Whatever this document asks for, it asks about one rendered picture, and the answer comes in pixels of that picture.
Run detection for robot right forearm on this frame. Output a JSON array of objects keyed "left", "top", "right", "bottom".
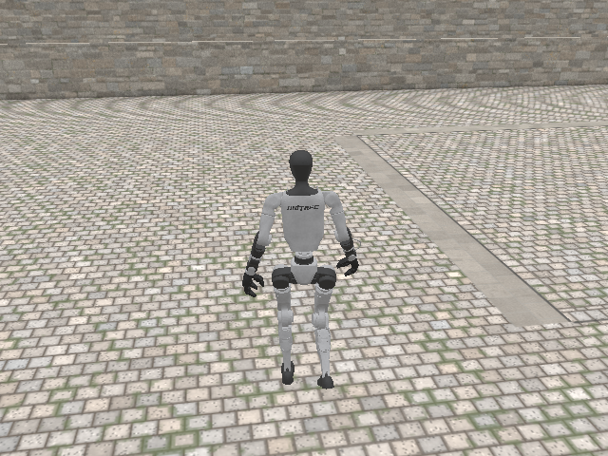
[{"left": 340, "top": 227, "right": 357, "bottom": 261}]

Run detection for right robot hand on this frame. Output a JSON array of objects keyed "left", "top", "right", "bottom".
[{"left": 336, "top": 257, "right": 359, "bottom": 276}]

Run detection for left robot upper arm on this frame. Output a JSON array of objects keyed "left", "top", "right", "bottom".
[{"left": 256, "top": 192, "right": 282, "bottom": 246}]

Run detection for robot left forearm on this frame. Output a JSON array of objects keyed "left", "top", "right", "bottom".
[{"left": 245, "top": 231, "right": 266, "bottom": 276}]

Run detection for robot torso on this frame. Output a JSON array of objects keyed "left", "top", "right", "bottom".
[{"left": 280, "top": 186, "right": 325, "bottom": 285}]

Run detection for robot right foot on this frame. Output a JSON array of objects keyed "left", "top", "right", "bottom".
[{"left": 317, "top": 373, "right": 334, "bottom": 389}]

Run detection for left robot hand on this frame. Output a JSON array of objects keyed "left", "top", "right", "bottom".
[{"left": 242, "top": 273, "right": 264, "bottom": 297}]

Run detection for right robot upper arm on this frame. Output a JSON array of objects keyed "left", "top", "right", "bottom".
[{"left": 322, "top": 191, "right": 350, "bottom": 242}]

